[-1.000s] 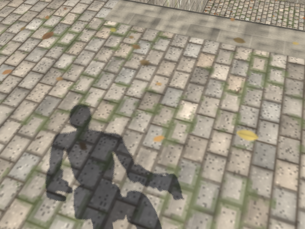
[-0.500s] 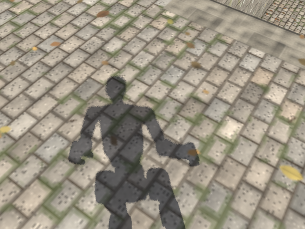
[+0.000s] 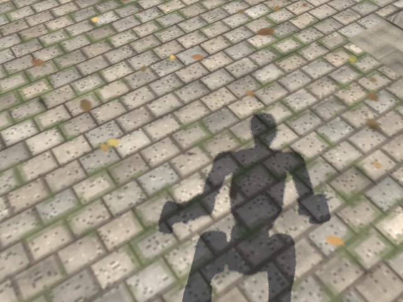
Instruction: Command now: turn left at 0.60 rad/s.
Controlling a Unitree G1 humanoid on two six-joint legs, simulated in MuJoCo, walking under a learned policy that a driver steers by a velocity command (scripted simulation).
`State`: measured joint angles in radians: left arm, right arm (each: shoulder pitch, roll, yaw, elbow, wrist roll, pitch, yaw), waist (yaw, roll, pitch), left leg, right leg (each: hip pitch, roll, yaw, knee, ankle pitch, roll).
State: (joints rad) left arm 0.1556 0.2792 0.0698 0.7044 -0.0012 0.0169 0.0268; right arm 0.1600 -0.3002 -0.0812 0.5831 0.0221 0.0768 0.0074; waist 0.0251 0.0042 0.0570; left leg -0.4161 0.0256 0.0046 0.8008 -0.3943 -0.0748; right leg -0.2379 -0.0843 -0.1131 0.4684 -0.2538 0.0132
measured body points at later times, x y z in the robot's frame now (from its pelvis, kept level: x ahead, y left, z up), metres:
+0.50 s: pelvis +0.01 +0.02 +0.00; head +0.04 +0.04 +0.44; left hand +0.10 +0.34 -0.10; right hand +0.25 -0.20 -0.08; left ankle +0.00 +0.13 -0.74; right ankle +0.06 -0.10 -0.73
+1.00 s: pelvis +0.01 +0.06 -0.01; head +0.01 +0.08 +0.44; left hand -0.04 +0.36 -0.12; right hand +0.27 -0.10 -0.09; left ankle -0.07 +0.13 -0.74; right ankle +0.05 -0.09 -0.71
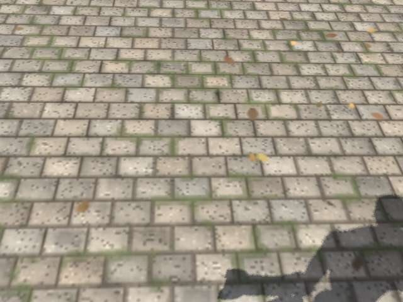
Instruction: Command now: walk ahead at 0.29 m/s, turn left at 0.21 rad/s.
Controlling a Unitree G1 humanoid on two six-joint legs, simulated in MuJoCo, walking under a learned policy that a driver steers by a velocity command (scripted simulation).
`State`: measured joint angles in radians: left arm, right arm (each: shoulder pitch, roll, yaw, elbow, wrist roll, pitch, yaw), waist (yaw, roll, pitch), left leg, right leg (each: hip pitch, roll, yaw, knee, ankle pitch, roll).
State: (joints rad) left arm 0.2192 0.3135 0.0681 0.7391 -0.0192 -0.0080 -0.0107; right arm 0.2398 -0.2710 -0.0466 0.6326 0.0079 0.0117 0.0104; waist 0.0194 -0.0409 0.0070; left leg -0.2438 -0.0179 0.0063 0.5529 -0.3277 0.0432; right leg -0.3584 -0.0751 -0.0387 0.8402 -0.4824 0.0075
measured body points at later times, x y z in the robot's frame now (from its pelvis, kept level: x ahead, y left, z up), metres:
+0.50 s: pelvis +0.23 -0.03 -0.01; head +0.27 -0.03 +0.43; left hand +0.44 +0.22 -0.09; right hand +0.22 -0.32 -0.14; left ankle +0.01 +0.10 -0.67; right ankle +0.33 -0.12 -0.73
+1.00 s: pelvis +0.41 +0.00 +0.00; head +0.43 +0.01 +0.45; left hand +0.50 +0.26 -0.14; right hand +0.58 -0.25 -0.10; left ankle +0.49 +0.11 -0.73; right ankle +0.36 -0.13 -0.73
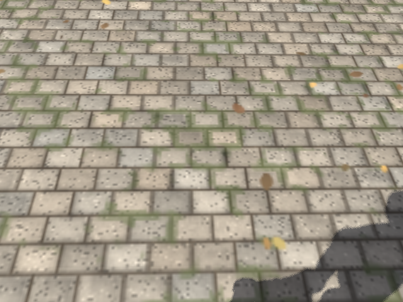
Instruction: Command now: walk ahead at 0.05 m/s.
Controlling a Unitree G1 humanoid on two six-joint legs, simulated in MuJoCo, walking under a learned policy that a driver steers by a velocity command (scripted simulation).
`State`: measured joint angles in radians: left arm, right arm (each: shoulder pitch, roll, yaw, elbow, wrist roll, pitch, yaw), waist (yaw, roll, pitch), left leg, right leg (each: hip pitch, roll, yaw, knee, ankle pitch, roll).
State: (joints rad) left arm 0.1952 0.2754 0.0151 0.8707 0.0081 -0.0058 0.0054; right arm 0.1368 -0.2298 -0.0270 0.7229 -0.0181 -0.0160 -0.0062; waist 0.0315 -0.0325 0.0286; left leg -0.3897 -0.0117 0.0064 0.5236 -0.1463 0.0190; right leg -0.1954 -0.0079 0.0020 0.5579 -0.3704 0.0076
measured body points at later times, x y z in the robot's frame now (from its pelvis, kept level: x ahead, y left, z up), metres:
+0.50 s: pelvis +0.03 +0.00 +0.00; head +0.04 +0.00 +0.45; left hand +0.06 +0.26 -0.14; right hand +0.16 -0.26 -0.12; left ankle +0.08 +0.11 -0.73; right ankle -0.05 -0.12 -0.73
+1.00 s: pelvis +0.02 -0.01 +0.00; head +0.03 -0.01 +0.45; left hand +0.00 +0.24 -0.15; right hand +0.10 -0.26 -0.14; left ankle +0.08 +0.11 -0.73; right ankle -0.05 -0.12 -0.73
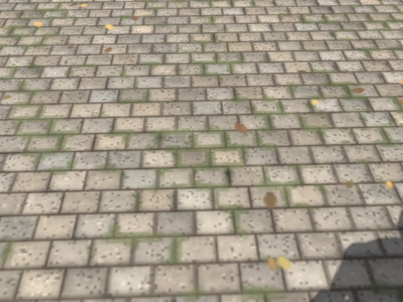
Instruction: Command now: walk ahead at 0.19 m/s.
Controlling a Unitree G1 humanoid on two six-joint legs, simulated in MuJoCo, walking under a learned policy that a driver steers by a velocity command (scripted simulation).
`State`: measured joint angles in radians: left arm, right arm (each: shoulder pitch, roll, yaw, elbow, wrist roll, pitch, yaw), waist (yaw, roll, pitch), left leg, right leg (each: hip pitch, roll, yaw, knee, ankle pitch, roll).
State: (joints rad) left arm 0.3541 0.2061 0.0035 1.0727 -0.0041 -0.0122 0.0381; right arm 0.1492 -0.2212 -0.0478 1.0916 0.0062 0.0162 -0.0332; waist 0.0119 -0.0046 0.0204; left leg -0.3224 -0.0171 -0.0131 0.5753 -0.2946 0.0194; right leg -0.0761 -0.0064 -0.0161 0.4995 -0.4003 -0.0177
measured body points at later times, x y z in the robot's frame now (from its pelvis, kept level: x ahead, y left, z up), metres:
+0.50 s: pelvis +0.17 +0.02 +0.01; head +0.19 +0.03 +0.46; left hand +0.36 +0.27 -0.10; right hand +0.10 -0.22 -0.14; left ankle +0.06 +0.12 -0.73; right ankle +0.34 -0.14 -0.68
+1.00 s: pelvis +0.45 -0.05 +0.02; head +0.47 -0.05 +0.47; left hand +0.45 +0.21 -0.12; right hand +0.61 -0.31 -0.10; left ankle +0.63 +0.14 -0.66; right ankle +0.42 -0.12 -0.73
